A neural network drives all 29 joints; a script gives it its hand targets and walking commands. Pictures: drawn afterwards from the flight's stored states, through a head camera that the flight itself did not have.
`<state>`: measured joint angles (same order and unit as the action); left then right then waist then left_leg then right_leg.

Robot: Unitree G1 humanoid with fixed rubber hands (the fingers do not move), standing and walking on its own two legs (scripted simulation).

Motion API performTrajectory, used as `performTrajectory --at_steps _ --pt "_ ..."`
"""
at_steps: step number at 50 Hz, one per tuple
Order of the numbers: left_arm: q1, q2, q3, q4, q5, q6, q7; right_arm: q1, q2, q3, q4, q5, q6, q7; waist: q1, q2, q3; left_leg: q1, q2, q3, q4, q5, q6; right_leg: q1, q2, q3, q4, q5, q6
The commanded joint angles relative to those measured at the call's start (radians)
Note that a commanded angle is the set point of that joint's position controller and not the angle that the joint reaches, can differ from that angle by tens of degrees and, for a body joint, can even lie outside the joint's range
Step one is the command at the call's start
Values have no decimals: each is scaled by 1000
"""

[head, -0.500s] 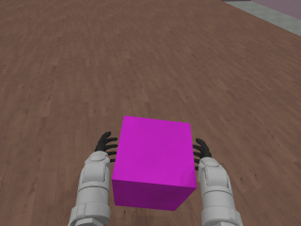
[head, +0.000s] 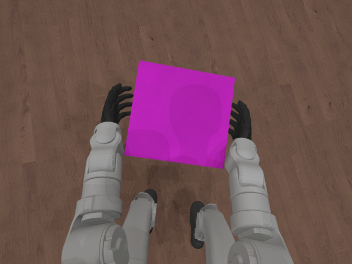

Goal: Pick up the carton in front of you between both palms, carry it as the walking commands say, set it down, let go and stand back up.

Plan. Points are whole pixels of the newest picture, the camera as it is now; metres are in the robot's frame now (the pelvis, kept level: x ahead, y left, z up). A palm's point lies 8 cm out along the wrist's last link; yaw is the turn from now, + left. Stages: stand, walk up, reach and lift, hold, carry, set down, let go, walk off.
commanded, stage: set down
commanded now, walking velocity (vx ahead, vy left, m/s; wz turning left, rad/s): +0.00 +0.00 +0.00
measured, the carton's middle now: (175, 121) +0.44 +0.05 -0.18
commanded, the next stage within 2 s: none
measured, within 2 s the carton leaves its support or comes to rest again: rests again in 1.70 s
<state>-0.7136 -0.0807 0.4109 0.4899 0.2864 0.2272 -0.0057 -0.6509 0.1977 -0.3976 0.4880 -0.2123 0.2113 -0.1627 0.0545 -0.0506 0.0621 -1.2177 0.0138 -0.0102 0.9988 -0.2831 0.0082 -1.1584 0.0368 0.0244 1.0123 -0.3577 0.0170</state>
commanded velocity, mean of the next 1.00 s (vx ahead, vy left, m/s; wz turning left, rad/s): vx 0.00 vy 0.00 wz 0.00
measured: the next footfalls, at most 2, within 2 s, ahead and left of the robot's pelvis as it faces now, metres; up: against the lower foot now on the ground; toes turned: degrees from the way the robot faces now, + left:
none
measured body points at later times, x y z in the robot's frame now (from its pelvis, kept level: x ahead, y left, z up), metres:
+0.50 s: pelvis -0.02 +0.01 -0.13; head +0.26 +0.06 +0.21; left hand +0.46 +0.22 -0.23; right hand +0.47 -0.08 -0.23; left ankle +0.08 +0.11 -0.65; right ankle +0.05 -0.13 -0.65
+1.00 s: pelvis -0.04 +0.00 -0.24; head +0.31 +0.07 +0.03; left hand +0.50 +0.25 -0.38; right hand +0.51 -0.05 -0.39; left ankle +0.08 +0.11 -0.65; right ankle +0.05 -0.13 -0.65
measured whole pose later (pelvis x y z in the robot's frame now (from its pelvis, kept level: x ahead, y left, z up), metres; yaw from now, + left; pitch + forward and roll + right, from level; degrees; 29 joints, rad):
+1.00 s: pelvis -0.04 +0.00 -0.24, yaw -3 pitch +43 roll -6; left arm -1.34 0.22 0.37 0.78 0.19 0.32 0.00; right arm -1.29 0.01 -0.42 0.74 -0.09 0.30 -0.26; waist 0.10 -0.08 0.16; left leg -2.19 -0.01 -0.06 1.92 -0.48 0.01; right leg -2.08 0.10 0.00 1.92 -0.60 0.07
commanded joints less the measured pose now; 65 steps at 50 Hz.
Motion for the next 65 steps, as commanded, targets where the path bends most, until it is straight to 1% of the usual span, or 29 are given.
performTrajectory --at_steps 1,4,6,8,10,13,16,21,24,27,30,37,44,52,55,59,62,63,64,65 --pt "-520 -872 -603 2 -122 -16 -261 -707 835 659 -75 122 -58 276 40 61 -1241 727 -127 -27 94 579 -9 158 150 -10 33 364 24" --pt "-523 -886 -544 92 -92 39 -285 -717 852 585 -10 89 -3 299 30 48 -1104 518 -133 -6 104 361 -12 71 154 -24 63 209 24" --pt "-543 -892 -497 150 -71 73 -302 -739 856 530 38 67 32 317 26 48 -1022 423 -135 -1 113 247 -11 -7 154 -33 81 111 21" --pt "-572 -893 -457 192 -58 97 -312 -775 853 485 70 53 56 332 25 54 -985 367 -136 0 131 182 -11 -81 154 -43 106 55 18" --pt "-604 -894 -431 219 -55 109 -316 -819 846 457 84 49 68 341 25 60 -987 330 -139 -1 160 158 -12 -145 156 -53 141 31 16" --pt "-659 -887 -423 230 -66 109 -311 -885 833 445 81 61 65 341 27 66 -1040 297 -141 -4 221 170 -13 -230 162 -64 208 30 18" --pt "-712 -869 -442 218 -91 102 -300 -948 822 458 65 86 55 328 36 69 -1121 284 -142 -6 286 205 -17 -295 170 -75 279 44 23" --pt "-789 -828 -488 183 -141 99 -284 -1042 803 488 44 132 47 299 57 72 -1250 252 -142 4 385 244 -26 -344 181 -86 386 60 28" --pt "-823 -801 -501 175 -162 103 -277 -1086 790 497 43 153 48 279 69 72 -1289 222 -141 13 434 247 -30 -365 186 -94 440 58 31" --pt "-853 -774 -497 184 -172 106 -273 -1125 774 494 51 166 48 260 78 70 -1292 180 -140 22 480 241 -33 -394 189 -101 488 47 31" --pt "-876 -741 -481 207 -174 104 -268 -1169 760 493 62 180 45 243 94 53 -1276 148 -138 27 525 237 -32 -442 193 -107 533 31 36" --pt "-977 -675 -462 241 -193 93 -269 -1252 697 449 98 180 28 200 88 67 -1232 12 -132 48 628 210 -35 -474 197 -115 633 14 31" --pt "-1072 -592 -442 272 -214 83 -264 -1358 633 440 110 210 15 173 102 71 -1214 -52 -118 51 719 192 -32 -508 196 -125 734 -6 30" --pt "-1185 -495 -440 295 -254 74 -259 -1479 554 454 131 277 2 160 126 66 -1184 -52 -101 47 815 200 -28 -546 190 -141 841 -25 30" --pt "-1229 -465 -448 302 -276 70 -260 -1518 523 457 142 303 -5 159 126 70 -1161 -39 -95 43 851 216 -27 -573 187 -147 878 -29 29" --pt "-1286 -429 -464 314 -309 64 -264 -1565 480 458 157 335 -13 160 119 84 -1124 -12 -87 35 899 246 -25 -615 182 -153 925 -32 27" --pt "-1333 -416 -497 291 -350 60 -264 -1610 462 484 133 372 -21 158 111 105 -1171 70 -81 26 939 320 -21 -634 178 -159 958 -9 25" --pt "-1356 -417 -511 266 -369 59 -263 -1630 460 500 115 386 -23 157 116 105 -1200 69 -83 26 947 336 -21 -610 175 -157 967 4 21" --pt "-1377 -415 -517 245 -384 57 -264 -1648 462 516 102 398 -24 154 122 88 -1213 56 -85 24 952 356 -18 -582 175 -156 980 27 20" --pt "-1370 -417 -521 247 -390 59 -267 -1646 462 520 107 397 -20 151 125 89 -1209 76 -85 17 961 392 -15 -589 173 -158 990 39 19"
